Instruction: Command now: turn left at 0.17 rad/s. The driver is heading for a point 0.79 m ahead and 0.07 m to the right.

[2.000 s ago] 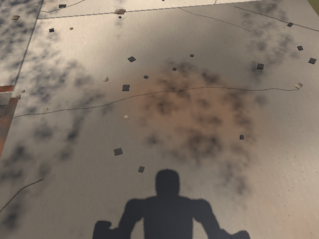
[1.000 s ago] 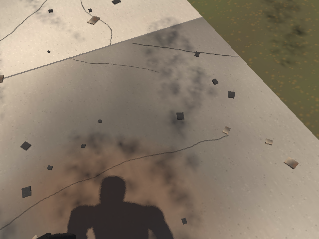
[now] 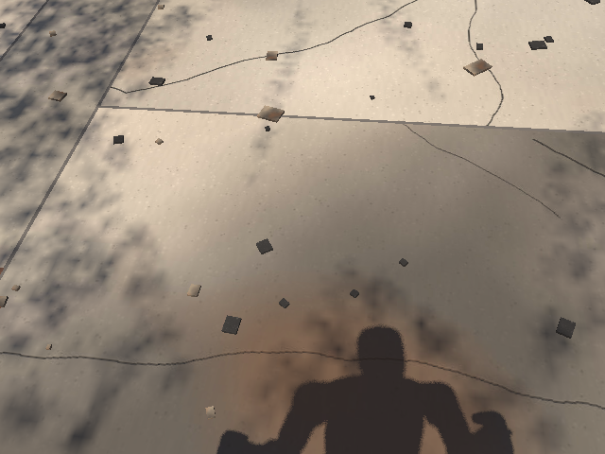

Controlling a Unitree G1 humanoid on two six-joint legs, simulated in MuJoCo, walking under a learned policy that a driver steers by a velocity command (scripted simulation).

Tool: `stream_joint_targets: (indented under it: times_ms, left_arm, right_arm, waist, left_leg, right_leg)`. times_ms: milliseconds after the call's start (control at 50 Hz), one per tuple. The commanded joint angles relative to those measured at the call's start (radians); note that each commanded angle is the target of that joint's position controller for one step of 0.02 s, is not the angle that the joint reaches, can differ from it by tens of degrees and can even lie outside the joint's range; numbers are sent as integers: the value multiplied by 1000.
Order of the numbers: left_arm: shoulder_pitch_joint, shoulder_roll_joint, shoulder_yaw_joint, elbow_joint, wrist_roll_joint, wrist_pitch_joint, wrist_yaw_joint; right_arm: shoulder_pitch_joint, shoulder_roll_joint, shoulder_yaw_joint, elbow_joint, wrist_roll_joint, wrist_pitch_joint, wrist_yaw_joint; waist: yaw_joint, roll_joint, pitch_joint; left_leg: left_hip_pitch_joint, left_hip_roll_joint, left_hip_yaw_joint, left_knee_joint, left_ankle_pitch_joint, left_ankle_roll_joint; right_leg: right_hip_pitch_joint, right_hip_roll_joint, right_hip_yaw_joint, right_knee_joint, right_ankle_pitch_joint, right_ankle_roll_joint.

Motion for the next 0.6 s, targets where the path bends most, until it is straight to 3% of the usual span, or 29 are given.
stream_joint_targets:
  times_ms: [20, 60, 100, 140, 160, 180, 200, 220, 240, 280, 300, 340, 380, 420, 460, 480, 500, 520, 540, 560, 580, 600]
  left_arm:
    - [-87, 127, 19, -56, -8, -7, 9]
    - [-57, 147, 23, -39, -6, 5, 10]
    - [-36, 168, 25, -26, -14, 14, 9]
    - [-4, 153, 17, -8, -24, 8, 3]
    - [13, 136, 9, -6, -8, -5, -4]
    - [49, 115, 5, -2, 6, -19, -14]
    - [6, 106, -1, 6, 11, -21, -14]
    - [-41, 123, 2, 8, 7, -17, -12]
    - [-55, 121, 3, 13, 2, -11, -6]
    - [-35, 113, 3, 28, -7, 6, 3]
    - [-41, 110, 4, 27, -14, 7, 6]
    - [-91, 103, 5, 1, -32, -10, 4]
    - [-103, 114, 13, -11, -46, -39, -8]
    - [-84, 114, 14, -5, -52, -62, -26]
    - [10, 103, 17, 47, -43, -74, -38]
    - [95, 107, 26, 92, -35, -72, -40]
    - [179, 123, 35, 126, -32, -68, -38]
    - [288, 188, 49, 140, -29, -68, -29]
    - [337, 291, 65, 141, -21, -75, -40]
    - [255, 228, 43, 120, -16, -86, -40]
    - [195, 176, 29, 98, -20, -92, -36]
    - [161, 165, 22, 84, -17, -95, -35]
  right_arm:
    - [29, -39, -10, -38, 2, -6, 0]
    - [-13, -8, 8, -42, 1, -13, 6]
    - [11, -29, 1, -22, 10, -15, 8]
    - [47, -57, -4, 5, 0, -14, 9]
    - [53, -108, -10, -1, -9, -12, 3]
    - [40, -157, -20, 7, -12, -8, 1]
    - [22, -87, -5, 10, -16, -12, 14]
    - [12, -51, 5, 13, -22, -19, 23]
    - [15, -53, 6, 24, -27, -26, 25]
    - [55, -73, 2, 53, -16, -37, 22]
    - [83, -96, -5, 61, -9, -38, 19]
    - [142, -131, -13, 71, -2, -46, 14]
    - [149, -127, -13, 76, 0, -68, 7]
    - [123, -113, -11, 67, 13, -80, 8]
    - [47, -115, -12, 49, 28, -77, 13]
    - [39, -101, -9, 47, 21, -75, 16]
    - [34, -63, 2, 42, 11, -78, 18]
    - [19, 11, 24, 21, -3, -85, 22]
    - [19, 6, 19, -30, 18, -103, 14]
    - [31, -57, 3, -19, 42, -118, 12]
    - [35, -73, -1, -9, 48, -129, 21]
    - [42, -65, -2, 7, 37, -135, 25]
  waist:
    - [-38, -203, -75]
    - [-1, -229, -94]
    - [-4, -227, -103]
    - [-20, -191, -94]
    - [-3, -110, -121]
    - [49, 37, -134]
    - [19, 54, -134]
    - [1, 27, -95]
    - [-4, 21, -77]
    - [-9, 66, -49]
    - [-24, 102, -14]
    - [-62, 173, 80]
    - [-62, 191, 125]
    - [-42, 147, 107]
    - [21, 102, 51]
    - [55, 84, 15]
    - [84, 37, -12]
    - [116, -167, -47]
    - [112, -379, -60]
    - [72, -253, 9]
    - [50, -199, 67]
    - [34, -165, 72]
  left_leg:
    - [15, 65, 36, -92, 33, -37]
    - [107, 85, 97, -273, 35, -40]
    - [191, 75, 129, -457, 148, -29]
    - [331, 86, 111, -675, 375, 15]
    - [427, 170, 22, -641, 564, 49]
    - [411, 218, -16, -566, 616, 109]
    - [317, 208, -14, -580, 455, 136]
    - [278, 184, -6, -598, 370, 124]
    - [252, 170, 4, -606, 346, 106]
    - [231, 159, -6, -639, 114, 114]
    - [220, 185, -58, -678, -80, 142]
    - [206, 311, -263, -797, -323, 230]
    - [228, 385, -358, -833, -267, 279]
    - [276, 379, -308, -816, -153, 265]
    - [173, 295, -159, -768, -19, 217]
    - [104, 252, -99, -710, 29, 198]
    - [37, 208, -40, -605, 76, 169]
    - [-82, 109, 84, -287, 88, 99]
    - [-275, 17, 107, -27, -97, 66]
    - [-358, 90, 31, 120, -89, 81]
    - [-403, 136, 26, 151, 23, 103]
    - [-398, 168, 50, 143, 112, 113]
  right_leg:
    - [102, -194, 166, -128, 354, -179]
    - [116, -185, 147, -107, 394, -177]
    - [125, -190, 160, -80, 409, -177]
    - [72, -171, 155, -70, 349, -120]
    - [8, -145, 127, -42, 272, -64]
    - [-10, -65, 44, -38, 126, -13]
    - [67, -43, 10, -41, 56, 28]
    - [75, -37, 4, -29, 66, 44]
    - [82, -38, 3, -19, 87, 41]
    - [43, 4, -44, 35, -73, 31]
    - [-24, 30, -77, 99, -173, 25]
    - [-175, 34, -81, 239, -232, 3]
    - [-274, -25, -17, 339, -273, -36]
    - [-273, -54, -9, 273, -290, -68]
    - [-6, -13, -74, 72, -77, -68]
    - [151, 24, -103, 28, 28, -48]
    - [266, 10, -63, 15, 20, -44]
    - [375, -174, 211, -120, -98, -99]
    - [426, -373, 651, -289, -294, -256]
    - [370, -403, 686, -312, -419, -285]
    - [342, -362, 582, -311, -421, -250]
    - [324, -317, 483, -315, -339, -215]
